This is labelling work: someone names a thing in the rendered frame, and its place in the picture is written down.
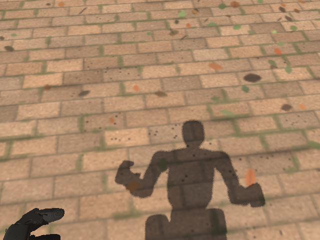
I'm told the robot left hand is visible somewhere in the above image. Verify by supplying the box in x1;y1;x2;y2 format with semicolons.
3;208;65;240

